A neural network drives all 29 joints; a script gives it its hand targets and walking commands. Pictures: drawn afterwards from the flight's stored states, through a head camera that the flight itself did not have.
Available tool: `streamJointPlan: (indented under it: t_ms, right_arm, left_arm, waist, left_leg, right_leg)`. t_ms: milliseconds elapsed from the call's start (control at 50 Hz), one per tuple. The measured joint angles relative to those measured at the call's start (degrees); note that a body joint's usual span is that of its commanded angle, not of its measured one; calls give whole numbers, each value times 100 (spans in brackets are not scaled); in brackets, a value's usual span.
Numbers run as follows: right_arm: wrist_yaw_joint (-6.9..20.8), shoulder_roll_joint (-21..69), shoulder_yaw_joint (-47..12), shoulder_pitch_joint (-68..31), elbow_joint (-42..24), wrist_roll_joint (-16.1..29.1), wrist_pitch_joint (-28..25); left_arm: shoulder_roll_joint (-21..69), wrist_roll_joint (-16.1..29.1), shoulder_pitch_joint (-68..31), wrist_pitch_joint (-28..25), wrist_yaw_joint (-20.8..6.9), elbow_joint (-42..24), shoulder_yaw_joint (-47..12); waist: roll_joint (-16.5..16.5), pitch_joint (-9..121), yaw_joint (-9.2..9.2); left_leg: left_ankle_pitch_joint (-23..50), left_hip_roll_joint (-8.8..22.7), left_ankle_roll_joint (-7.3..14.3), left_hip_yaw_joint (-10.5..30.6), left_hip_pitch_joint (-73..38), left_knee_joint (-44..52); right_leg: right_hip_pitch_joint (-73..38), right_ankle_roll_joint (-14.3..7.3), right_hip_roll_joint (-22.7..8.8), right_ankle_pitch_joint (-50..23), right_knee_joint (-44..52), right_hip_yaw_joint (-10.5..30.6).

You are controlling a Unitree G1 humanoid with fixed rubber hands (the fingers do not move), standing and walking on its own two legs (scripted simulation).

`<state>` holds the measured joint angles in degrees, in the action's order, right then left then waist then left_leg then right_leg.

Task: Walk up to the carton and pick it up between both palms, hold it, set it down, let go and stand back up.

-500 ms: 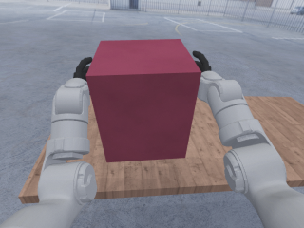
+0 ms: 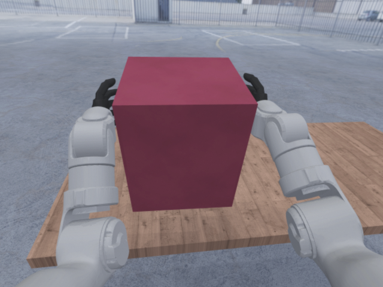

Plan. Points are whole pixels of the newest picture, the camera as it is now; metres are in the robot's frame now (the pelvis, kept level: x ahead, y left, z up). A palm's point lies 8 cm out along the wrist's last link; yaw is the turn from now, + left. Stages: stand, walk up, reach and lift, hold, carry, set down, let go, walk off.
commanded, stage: hold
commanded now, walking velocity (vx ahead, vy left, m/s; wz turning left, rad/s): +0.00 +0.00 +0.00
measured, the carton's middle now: (181, 133) +0.35 +0.01 +0.24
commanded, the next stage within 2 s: set down in 0.02 s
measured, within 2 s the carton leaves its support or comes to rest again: neither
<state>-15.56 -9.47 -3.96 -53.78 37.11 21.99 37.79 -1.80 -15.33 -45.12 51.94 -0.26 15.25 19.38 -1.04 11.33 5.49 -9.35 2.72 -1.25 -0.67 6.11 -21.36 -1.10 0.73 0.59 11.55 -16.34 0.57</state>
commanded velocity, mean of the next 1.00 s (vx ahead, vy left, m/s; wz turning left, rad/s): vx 0.00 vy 0.00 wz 0.00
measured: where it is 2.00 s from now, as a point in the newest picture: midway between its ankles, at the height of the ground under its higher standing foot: outside the picture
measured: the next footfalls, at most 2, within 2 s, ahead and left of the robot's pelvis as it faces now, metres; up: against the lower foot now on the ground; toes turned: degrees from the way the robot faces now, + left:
none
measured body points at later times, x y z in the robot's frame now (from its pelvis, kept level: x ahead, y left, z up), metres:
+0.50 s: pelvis +0.01 +0.00 +0.00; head -0.09 +0.01 +0.44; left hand +0.39 +0.19 +0.30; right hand +0.40 -0.12 +0.30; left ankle +0.03 +0.13 -0.75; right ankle -0.02 -0.13 -0.75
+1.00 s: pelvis +0.01 -0.02 +0.00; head -0.08 -0.01 +0.44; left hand +0.37 +0.15 +0.26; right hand +0.39 -0.15 +0.25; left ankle +0.03 +0.13 -0.75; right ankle -0.02 -0.13 -0.75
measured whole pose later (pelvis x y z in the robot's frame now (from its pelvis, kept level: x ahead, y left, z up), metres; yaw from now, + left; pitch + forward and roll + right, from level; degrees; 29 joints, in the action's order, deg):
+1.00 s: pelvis +0.01 -0.02 +0.00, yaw +1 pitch -10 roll +0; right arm -9.7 -5.2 -1.1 -47.7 40.8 12.2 15.3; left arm 1.5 -21.2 -41.6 40.2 -1.3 11.1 20.6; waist -1.4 2.3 4.4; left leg -8.3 2.4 -2.3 0.8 -0.6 -17.5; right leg -6.2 -0.3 0.4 13.6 -17.2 -1.1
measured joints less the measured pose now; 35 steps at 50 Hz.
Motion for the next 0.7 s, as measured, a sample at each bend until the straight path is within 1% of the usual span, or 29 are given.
streamJointPlan:
  t_ms: [80,140,200,240,300,340,400,440,500,560,620,700]
  right_arm:
    - [71,52,217,-387,337,-182,45]
    - [92,90,469,-758,684,-304,-23]
    - [170,114,686,-1053,992,-459,-241]
    - [246,115,774,-1166,1138,-576,-460]
    - [359,138,823,-1207,1285,-749,-844]
    - [419,159,801,-1169,1376,-822,-1096]
    - [522,243,894,-1115,1678,-993,-1365]
    - [572,316,953,-1037,1830,-1093,-1450]
    - [607,438,1011,-801,1823,-1195,-1566]
    - [584,499,836,-465,1527,-1157,-1701]
    - [545,495,591,-141,1114,-996,-1887]
    - [508,461,297,234,593,-746,-2109]
  left_arm:
    - [-111,-24,-235,-58,-72,276,16]
    - [-253,72,-522,-220,-63,643,8]
    - [-345,111,-834,-406,-12,925,57]
    - [-366,96,-1036,-587,37,1106,115]
    - [-360,-15,-1248,-880,58,1294,245]
    - [-308,-147,-1299,-1044,33,1342,370]
    - [-178,-499,-1325,-1236,-154,1543,695]
    - [-133,-688,-1226,-1252,-278,1582,764]
    - [-97,-825,-936,-1247,-400,1448,671]
    - [-107,-737,-564,-1240,-405,1115,421]
    - [-104,-556,-143,-1269,-292,554,124]
    - [-23,-349,394,-1233,-59,-283,-108]
  waist:
    - [-99,-86,-28]
    - [-174,-168,69]
    - [-215,-164,103]
    - [-218,-105,94]
    - [-205,-24,42]
    - [-180,-14,-32]
    - [-133,-75,-197]
    - [-105,-151,-262]
    - [-95,-307,-304]
    - [-142,-546,-300]
    - [-238,-845,-270]
    - [-404,-1172,-211]
  left_leg:
    - [116,29,-31,18,103,58]
    - [247,8,-29,98,250,133]
    - [353,6,-27,98,432,207]
    - [379,11,-23,73,548,224]
    - [364,14,-17,16,563,256]
    - [324,5,-9,-29,424,297]
    - [237,-41,20,-90,57,381]
    - [184,-95,37,-74,-184,427]
    - [112,-169,43,9,-445,446]
    - [48,-189,25,116,-571,391]
    - [-14,-157,-27,216,-586,271]
    - [-40,-74,-110,298,-542,166]
  right_leg:
    - [156,-40,33,-48,-61,-13]
    - [323,-47,24,-93,-97,-92]
    - [567,-56,22,-129,-152,-92]
    - [713,-57,26,-143,-176,-67]
    - [753,-43,23,-141,-153,-10]
    - [617,-26,9,-127,-88,33]
    - [263,4,-42,-57,-1,84]
    - [7,19,-94,14,41,60]
    - [-313,33,-162,112,93,-35]
    - [-548,26,-171,144,177,-147]
    - [-681,-5,-127,137,240,-244]
    - [-732,-69,-32,94,301,-314]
